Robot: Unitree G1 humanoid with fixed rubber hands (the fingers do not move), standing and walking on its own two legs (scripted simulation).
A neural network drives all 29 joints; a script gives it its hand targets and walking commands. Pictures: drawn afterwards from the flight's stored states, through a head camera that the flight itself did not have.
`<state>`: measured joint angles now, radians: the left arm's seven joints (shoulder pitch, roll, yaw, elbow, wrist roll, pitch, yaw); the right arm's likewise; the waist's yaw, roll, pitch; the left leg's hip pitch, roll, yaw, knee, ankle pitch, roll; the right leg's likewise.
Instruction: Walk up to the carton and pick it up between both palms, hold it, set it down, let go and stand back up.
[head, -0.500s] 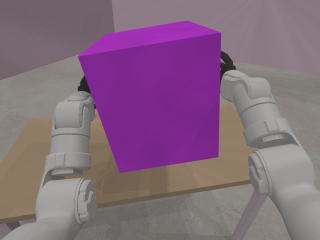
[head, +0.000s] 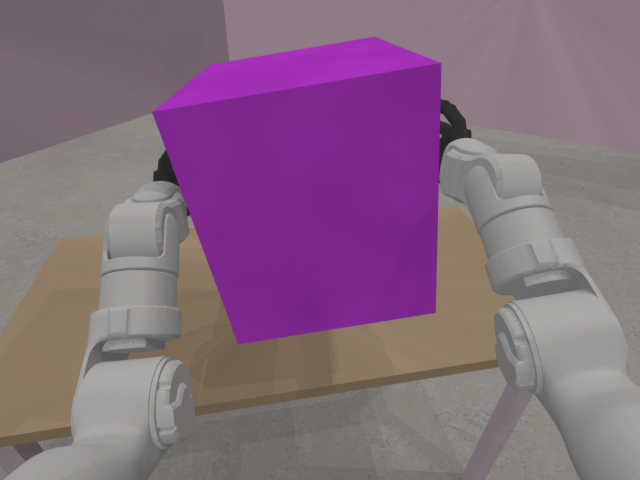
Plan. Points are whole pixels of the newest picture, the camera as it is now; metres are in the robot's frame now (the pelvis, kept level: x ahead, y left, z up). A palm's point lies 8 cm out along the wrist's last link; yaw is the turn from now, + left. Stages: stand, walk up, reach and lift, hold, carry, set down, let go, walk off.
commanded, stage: hold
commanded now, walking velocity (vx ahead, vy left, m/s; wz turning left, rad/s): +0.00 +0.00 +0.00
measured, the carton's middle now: (312, 177) +0.43 +0.00 +0.25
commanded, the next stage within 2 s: none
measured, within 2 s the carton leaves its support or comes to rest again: neither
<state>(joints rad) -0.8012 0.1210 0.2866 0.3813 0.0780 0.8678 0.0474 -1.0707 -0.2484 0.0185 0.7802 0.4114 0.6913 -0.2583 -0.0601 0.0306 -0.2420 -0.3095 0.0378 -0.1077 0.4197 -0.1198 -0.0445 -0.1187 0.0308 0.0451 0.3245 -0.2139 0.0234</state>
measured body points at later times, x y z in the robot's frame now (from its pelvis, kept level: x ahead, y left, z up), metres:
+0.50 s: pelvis +0.00 +0.00 +0.00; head -0.10 +0.01 +0.44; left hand +0.38 +0.17 +0.25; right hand +0.38 -0.17 +0.30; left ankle +0.07 +0.14 -0.74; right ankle -0.03 -0.14 -0.74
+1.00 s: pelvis +0.00 +0.00 +0.00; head -0.10 +0.02 +0.44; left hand +0.38 +0.18 +0.26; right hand +0.39 -0.16 +0.30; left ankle +0.07 +0.14 -0.74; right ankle -0.03 -0.14 -0.74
